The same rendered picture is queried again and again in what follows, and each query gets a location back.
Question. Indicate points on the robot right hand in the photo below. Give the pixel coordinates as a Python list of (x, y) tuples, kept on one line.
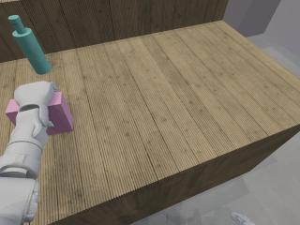
[(241, 219)]

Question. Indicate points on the robot left upper arm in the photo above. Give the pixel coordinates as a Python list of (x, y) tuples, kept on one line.
[(18, 200)]

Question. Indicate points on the robot left hand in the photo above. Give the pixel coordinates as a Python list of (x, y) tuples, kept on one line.
[(41, 92)]

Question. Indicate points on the sponge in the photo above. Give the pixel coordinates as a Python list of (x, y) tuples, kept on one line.
[(58, 113)]

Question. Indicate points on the left robot forearm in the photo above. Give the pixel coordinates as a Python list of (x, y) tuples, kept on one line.
[(25, 147)]

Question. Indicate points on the table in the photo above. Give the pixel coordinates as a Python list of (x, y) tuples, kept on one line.
[(167, 102)]

